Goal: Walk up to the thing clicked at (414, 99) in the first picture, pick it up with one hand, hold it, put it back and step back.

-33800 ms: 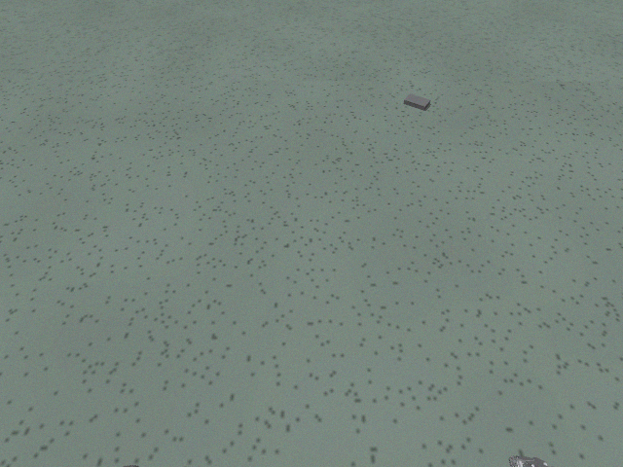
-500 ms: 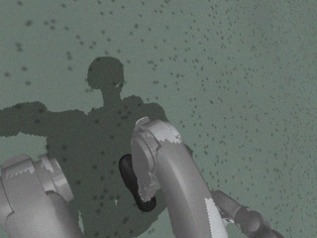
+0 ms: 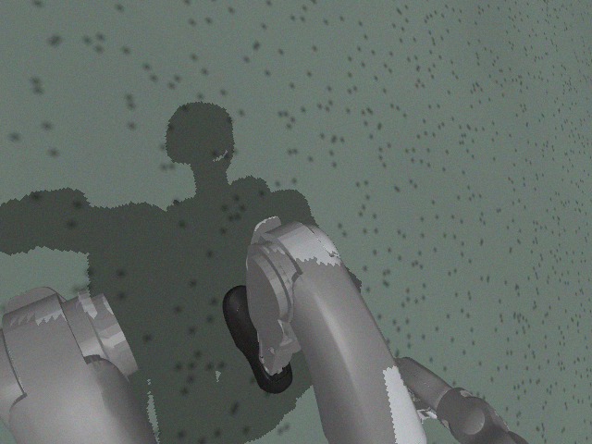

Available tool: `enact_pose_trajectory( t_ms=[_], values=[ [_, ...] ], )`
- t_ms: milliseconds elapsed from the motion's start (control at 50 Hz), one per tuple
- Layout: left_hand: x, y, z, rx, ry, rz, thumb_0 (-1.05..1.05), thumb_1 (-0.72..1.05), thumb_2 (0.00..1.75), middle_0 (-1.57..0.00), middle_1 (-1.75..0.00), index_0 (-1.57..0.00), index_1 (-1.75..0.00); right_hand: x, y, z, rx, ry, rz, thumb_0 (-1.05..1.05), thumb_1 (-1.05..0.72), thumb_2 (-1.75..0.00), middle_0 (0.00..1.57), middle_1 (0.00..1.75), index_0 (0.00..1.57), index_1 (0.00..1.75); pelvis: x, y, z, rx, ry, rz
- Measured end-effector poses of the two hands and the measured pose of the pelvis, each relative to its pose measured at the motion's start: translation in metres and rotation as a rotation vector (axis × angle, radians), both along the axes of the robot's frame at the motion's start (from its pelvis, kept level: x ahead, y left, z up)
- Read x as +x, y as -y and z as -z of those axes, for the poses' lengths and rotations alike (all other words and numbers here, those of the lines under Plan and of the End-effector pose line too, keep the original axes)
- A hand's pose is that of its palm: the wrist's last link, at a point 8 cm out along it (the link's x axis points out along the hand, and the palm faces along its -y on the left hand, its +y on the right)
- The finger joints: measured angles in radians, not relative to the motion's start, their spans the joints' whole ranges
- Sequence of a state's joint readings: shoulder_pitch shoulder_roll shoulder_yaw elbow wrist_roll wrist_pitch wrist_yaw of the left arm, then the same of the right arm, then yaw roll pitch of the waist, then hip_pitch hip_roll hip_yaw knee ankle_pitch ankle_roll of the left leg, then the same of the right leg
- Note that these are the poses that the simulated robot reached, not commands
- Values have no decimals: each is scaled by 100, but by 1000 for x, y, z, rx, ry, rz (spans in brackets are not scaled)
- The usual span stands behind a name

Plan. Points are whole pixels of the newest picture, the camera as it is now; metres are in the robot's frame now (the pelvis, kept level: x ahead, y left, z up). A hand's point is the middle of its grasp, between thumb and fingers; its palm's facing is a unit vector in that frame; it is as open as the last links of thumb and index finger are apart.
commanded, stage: withdraw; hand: left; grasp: from above
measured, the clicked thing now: out of the picture +0.41 +0.36 -0.29
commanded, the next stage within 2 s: home in 0.88 s
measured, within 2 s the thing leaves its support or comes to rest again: neither
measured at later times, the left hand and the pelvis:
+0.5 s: hand out of the picture +0.41 +0.38 -0.10, palm faces -0.37 -0.11 -0.92, open 14.0 cm; pelvis +0.00 -0.01 +0.04, yaw +6 degrees
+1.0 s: hand out of the picture +0.41 +0.36 -0.16, palm faces -0.38 -0.11 -0.92, open 13.8 cm; pelvis -0.01 -0.01 +0.01, yaw +6 degrees
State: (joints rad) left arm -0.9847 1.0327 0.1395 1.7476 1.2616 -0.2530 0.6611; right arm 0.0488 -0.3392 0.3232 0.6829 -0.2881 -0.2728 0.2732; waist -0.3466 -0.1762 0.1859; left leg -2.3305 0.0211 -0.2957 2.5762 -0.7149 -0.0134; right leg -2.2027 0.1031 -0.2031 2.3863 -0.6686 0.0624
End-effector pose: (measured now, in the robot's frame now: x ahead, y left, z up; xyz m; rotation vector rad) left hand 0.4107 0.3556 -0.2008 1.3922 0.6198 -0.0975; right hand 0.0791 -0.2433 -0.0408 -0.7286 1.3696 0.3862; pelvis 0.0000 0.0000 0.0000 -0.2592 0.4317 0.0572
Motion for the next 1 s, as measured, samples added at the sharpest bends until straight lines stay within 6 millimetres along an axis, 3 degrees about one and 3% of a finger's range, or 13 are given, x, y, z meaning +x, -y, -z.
enact_pose_trajectory(
  t_ms=[100,180,300,460,580,660,740,900,1000],
  values=[
    [2,1,-3,8,5,24,0,-46,96,-9,-100,-11,-100,0,2,1,2,1,6,0,-89,-90,21,30,20,30,0,1,0,4,-2,-1],
    [8,-1,-19,17,79,30,0,-47,96,-10,-99,-11,-99,3,5,3,8,6,26,1,-90,-90,21,30,20,30,2,2,-2,8,-19,-1],
    [11,-13,-69,73,156,10,0,-47,96,-10,-98,-10,-98,18,8,11,39,48,99,1,-90,-90,21,30,20,30,6,3,-7,20,-72,-12],
    [1,-24,-146,118,76,-25,0,-48,98,-9,-98,-10,-98,44,6,12,109,139,214,1,-90,-90,20,30,20,30,2,5,-30,59,-116,-50],
    [-4,-16,-176,80,-21,0,0,-49,99,-9,-99,-9,-100,48,8,-1,103,169,242,1,-90,-90,20,30,20,30,-5,9,-51,83,-122,-73],
    [-6,-10,-175,46,-58,33,0,-49,99,-9,-100,-10,-100,41,15,-8,55,169,244,1,-90,-90,21,30,20,30,-8,12,-56,90,-119,-77],
    [-8,-9,-158,24,-69,67,0,-48,99,-10,-100,-10,-100,28,25,-9,-8,140,238,1,-89,-90,21,30,20,30,-10,13,-50,92,-112,-74],
    [-6,-10,-111,14,-18,108,0,-47,98,-10,-100,-11,-100,-3,34,6,-103,56,235,1,-89,-89,21,30,20,30,-10,11,-24,82,-86,-65],
    [2,-10,-103,50,64,105,0,-46,97,-10,-99,-11,-99,-14,27,17,-94,21,262,1,-89,-89,21,30,20,30,-5,10,-14,78,-97,-60]
  ],
)
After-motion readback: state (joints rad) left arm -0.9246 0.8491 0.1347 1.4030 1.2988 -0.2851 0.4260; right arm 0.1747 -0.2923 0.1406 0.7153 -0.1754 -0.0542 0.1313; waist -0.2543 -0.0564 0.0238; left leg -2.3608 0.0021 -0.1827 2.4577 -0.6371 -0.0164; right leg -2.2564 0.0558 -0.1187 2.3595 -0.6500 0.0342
